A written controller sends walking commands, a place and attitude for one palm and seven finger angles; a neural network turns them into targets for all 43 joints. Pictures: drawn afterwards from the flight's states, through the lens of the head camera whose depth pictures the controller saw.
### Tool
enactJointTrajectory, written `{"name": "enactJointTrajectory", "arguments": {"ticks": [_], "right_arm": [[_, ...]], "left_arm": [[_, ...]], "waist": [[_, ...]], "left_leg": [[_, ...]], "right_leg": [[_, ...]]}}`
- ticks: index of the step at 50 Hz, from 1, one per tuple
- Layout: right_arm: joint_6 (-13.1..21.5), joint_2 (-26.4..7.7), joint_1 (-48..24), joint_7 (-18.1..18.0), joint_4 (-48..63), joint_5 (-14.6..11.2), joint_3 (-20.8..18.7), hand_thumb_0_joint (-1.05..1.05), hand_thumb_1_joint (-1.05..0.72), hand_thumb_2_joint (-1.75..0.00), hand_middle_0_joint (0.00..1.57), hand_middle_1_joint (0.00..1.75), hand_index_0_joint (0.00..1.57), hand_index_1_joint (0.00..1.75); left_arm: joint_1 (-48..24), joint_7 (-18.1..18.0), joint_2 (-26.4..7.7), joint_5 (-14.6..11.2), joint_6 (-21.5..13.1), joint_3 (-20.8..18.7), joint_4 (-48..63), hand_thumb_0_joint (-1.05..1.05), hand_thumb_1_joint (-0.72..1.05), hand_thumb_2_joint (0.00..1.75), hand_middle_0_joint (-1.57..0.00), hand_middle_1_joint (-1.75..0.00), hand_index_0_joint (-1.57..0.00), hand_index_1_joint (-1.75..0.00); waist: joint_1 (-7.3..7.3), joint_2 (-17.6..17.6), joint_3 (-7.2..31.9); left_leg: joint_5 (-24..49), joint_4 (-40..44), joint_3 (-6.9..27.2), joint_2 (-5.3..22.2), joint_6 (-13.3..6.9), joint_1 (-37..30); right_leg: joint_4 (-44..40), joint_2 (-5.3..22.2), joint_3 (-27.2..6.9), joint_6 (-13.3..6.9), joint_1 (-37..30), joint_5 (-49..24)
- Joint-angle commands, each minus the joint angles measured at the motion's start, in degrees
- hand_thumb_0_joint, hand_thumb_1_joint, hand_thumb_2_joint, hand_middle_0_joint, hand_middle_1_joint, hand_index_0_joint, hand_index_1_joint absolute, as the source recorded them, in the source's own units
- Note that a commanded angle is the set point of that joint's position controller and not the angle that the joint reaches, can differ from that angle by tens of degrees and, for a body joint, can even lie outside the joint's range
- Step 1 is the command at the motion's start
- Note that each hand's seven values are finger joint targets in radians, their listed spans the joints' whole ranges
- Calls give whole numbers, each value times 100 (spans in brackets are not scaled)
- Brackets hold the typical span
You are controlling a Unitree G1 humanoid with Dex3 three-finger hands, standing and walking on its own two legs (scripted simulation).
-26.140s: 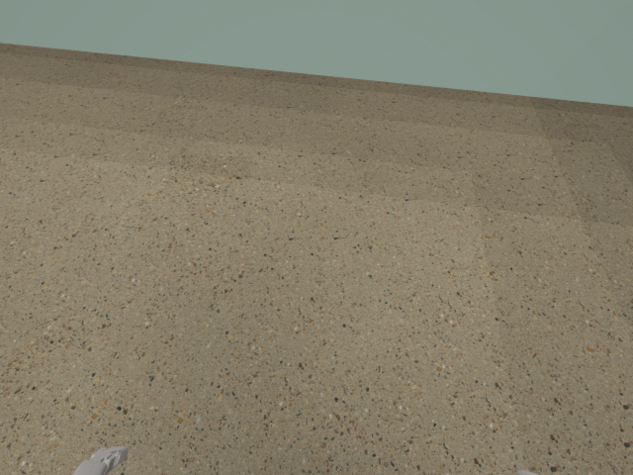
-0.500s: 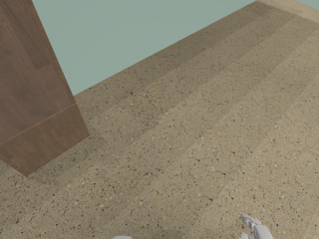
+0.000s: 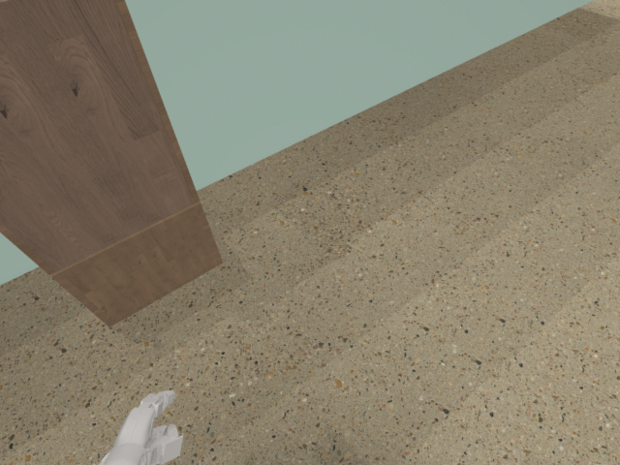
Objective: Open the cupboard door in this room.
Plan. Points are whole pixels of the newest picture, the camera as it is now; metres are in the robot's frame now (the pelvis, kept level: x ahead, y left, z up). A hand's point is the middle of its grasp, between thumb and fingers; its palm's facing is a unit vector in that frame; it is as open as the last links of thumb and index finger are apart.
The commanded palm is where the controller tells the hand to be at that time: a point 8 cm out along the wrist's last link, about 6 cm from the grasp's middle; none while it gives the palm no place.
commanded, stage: turn to face it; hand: left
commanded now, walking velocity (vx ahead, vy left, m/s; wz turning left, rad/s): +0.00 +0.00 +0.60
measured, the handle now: out of the picture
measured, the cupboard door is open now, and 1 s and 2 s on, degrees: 0 0 0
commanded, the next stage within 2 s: take the last steps up to it in 0.88 s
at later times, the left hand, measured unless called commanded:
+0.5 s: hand out of the picture -0.08 +0.22 -0.17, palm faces +0.37 -0.89 -0.27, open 7.4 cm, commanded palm none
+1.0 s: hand out of the picture -0.07 +0.22 -0.16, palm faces +0.48 -0.84 -0.25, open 7.4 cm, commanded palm none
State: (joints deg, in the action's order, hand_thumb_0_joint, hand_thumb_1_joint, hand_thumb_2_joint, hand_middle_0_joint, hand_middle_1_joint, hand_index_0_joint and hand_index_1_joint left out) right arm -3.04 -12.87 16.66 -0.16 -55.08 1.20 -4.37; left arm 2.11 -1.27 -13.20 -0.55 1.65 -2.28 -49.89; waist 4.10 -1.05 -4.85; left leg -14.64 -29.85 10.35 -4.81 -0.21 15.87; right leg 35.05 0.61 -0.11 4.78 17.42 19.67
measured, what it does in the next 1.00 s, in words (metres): steps on the spot, turning left: right foot, then left foot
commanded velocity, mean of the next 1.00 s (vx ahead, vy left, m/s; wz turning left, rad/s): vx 0.01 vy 0.00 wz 0.41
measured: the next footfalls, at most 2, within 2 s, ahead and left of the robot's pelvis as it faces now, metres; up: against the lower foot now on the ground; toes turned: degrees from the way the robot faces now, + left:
right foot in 0.02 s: +0.04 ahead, -0.12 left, +0.00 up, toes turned +0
left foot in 0.52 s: -0.05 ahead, +0.12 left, +0.00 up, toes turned +25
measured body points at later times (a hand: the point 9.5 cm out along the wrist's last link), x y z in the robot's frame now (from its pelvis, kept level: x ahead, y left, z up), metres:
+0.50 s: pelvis -0.04 +0.00 +0.00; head +0.00 +0.02 +0.44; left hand -0.10 +0.26 -0.15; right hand +0.16 -0.22 -0.13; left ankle -0.08 +0.11 -0.72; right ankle +0.00 -0.12 -0.74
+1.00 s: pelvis -0.05 +0.00 +0.01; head -0.03 +0.01 +0.45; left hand -0.10 +0.27 -0.14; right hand +0.09 -0.19 -0.15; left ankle -0.08 +0.11 -0.74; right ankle +0.00 -0.12 -0.70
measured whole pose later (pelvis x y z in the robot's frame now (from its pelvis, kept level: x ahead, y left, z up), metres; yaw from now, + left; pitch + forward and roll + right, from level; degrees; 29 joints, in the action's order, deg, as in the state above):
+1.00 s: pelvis -0.05 +0.00 +0.01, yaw +29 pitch -1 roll +0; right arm -2.1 -10.0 13.1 -0.5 -56.4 1.3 -2.4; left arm 8.7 -1.3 -12.4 0.1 2.7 -2.4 -55.4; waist 1.2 0.0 -3.8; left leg -11.4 -25.4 2.4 -2.8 -1.9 13.2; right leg 45.3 3.0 1.6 4.1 19.3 24.7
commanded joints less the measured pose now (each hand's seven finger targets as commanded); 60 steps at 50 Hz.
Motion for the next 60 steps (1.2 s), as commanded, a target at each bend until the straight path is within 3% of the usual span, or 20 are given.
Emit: {"name": "enactJointTrajectory", "arguments": {"ticks": [1,2,3,6,10,20,24,25,26,27,32,35,46,51,52,53,54,55,56,60], "right_arm": [[200,-546,-228,21,664,-96,-193,0,-90,-90,20,30,20,30],[147,-799,-304,-7,672,-43,-259,0,-90,-90,20,30,20,30],[52,-830,-218,8,564,-41,-281,0,-90,-90,20,30,20,30],[-87,-632,-21,131,277,13,-243,0,-90,-90,20,30,20,30],[-131,-625,-207,177,298,13,-223,0,-90,-90,20,30,20,30],[-14,-500,-1120,181,576,-71,-63,0,-90,-90,20,30,20,30],[120,-647,-595,158,498,-68,-63,0,-90,-90,20,30,20,30],[187,-1026,-327,150,439,-48,-142,0,-90,-90,20,30,20,30],[220,-1676,-63,105,439,-19,-307,0,-90,-90,20,30,20,30],[161,-1812,201,56,297,-39,-308,0,-90,-90,20,30,20,30],[225,-1111,-816,-76,505,-13,-61,0,-90,-90,20,30,20,30],[277,-1053,-628,-85,465,-48,-51,0,-90,-90,20,30,20,30],[237,-899,-293,-92,210,14,-85,0,-90,-90,20,30,20,30],[249,-727,-322,-87,59,-2,-54,0,-90,-90,20,30,20,30],[262,-547,-289,-73,38,-34,-35,0,-90,-90,20,30,20,30],[274,-154,-185,-43,67,-85,24,0,-90,-90,20,30,20,30],[253,-176,-481,-29,252,-41,38,0,-90,-90,20,30,20,30],[223,-435,-609,23,262,21,-51,0,-90,-90,20,30,20,30],[169,-452,-520,47,124,60,-87,0,-90,-90,20,30,20,30],[190,-167,22,120,-337,65,-76,0,-90,-90,20,30,20,30]], "left_arm": [[1071,-131,-1478,139,-264,-350,185,0,90,90,-20,-30,-20,-30],[1082,-131,-1379,120,-232,-315,216,0,90,90,-20,-30,-20,-30],[730,-161,-1059,103,-243,-294,275,0,90,90,-20,-30,-20,-30],[211,-104,-744,112,-228,-170,410,0,90,90,-20,-30,-20,-30],[583,-84,-770,135,-243,-195,334,0,90,90,-20,-30,-20,-30],[1244,-59,-1206,230,-175,-351,43,0,90,90,-20,-30,-20,-30],[1172,-28,-1229,177,-124,-375,-62,0,90,90,-20,-30,-20,-30],[1259,-12,-1036,133,-83,-341,-2,0,90,90,-20,-30,-20,-30],[1147,26,-601,104,-58,-217,189,0,90,90,-20,-30,-20,-30],[816,-13,-660,153,25,-156,257,0,90,90,-20,-30,-20,-30],[981,50,-717,149,52,-226,-170,0,90,90,-20,-30,-20,-30],[1132,42,-692,153,44,-200,-295,0,90,90,-20,-30,-20,-30],[659,-6,-381,103,23,-103,-150,0,90,90,-20,-30,-20,-30],[1354,-13,-240,75,-148,-66,-460,0,90,90,-20,-30,-20,-30],[1608,-16,-346,120,-213,-85,-572,0,90,90,-20,-30,-20,-30],[1819,-39,-778,212,-290,-153,-638,0,90,90,-20,-30,-20,-30],[1848,-31,-1084,211,-269,-196,-563,0,90,90,-20,-30,-20,-30],[1728,-32,-999,179,-241,-173,-495,0,90,90,-20,-30,-20,-30],[1537,-46,-812,156,-314,-212,-505,0,90,90,-20,-30,-20,-30],[1674,-7,-223,117,-483,-41,-708,0,90,90,-20,-30,-20,-30]], "waist": [[-677,1674,1294],[-637,1163,1167],[-452,984,910],[-166,981,316],[-303,1245,208],[-670,1346,486],[-332,960,930],[-174,-18,1156],[13,-1819,1124],[112,-1441,1142],[-372,-971,497],[-392,-542,728],[-251,-747,457],[-528,-516,904],[-618,-115,974],[-691,1168,978],[-833,1824,382],[-780,1224,18],[-649,1594,-311],[-387,731,-289]], "left_leg": [[-1783,-1892,-413,-34,309,1890],[-2139,-2971,-393,184,287,1706],[-1776,-3554,-285,371,278,1565],[-863,-4238,-631,548,396,1584],[-534,-4101,-840,641,506,1654],[-1189,-1727,-1455,709,411,828],[74,226,-1575,627,248,-501],[959,803,-849,1147,44,-1459],[3255,993,1132,2692,-611,-2059],[3966,899,976,2996,-1040,-1756],[2964,1002,-12,1867,-791,-990],[3050,1046,-88,1801,-769,-1267],[1973,1202,641,1829,-1018,-770],[1116,799,639,1480,-736,-242],[91,470,356,1177,-481,271],[-1111,-653,-330,477,-107,1356],[-1875,-1613,-740,189,66,1964],[-1626,-2266,-646,416,32,2001],[-1179,-2651,-541,552,13,2112],[35,-3178,-896,711,153,1872]], "right_leg": [[-1602,2627,-2048,-986,-2663,-2768],[-1484,2887,-1880,-1428,-1869,-3328],[-1573,2621,-1397,-1441,-1341,-2955],[-1627,1760,-284,-1050,-722,-2187],[-1791,1690,52,-990,-800,-1691],[-1310,2185,406,-1268,-1215,-2631],[-261,2043,941,-775,-905,-2487],[710,1683,1137,-443,-60,-1543],[1977,826,1131,22,1581,1676],[2582,755,548,-44,1541,1940],[3184,639,166,-15,1446,446],[3172,584,135,69,1407,161],[1420,345,160,-19,683,634],[-793,135,309,-161,-926,-372],[-1485,347,133,-203,-1644,-535],[-2133,1439,-1216,-553,-2321,471],[-2707,2333,-2383,-1077,-1679,1310],[-2945,2377,-2322,-1309,-1003,2052],[-3103,2107,-2282,-1175,-659,2170],[-2765,1320,-698,-818,-914,269]]}}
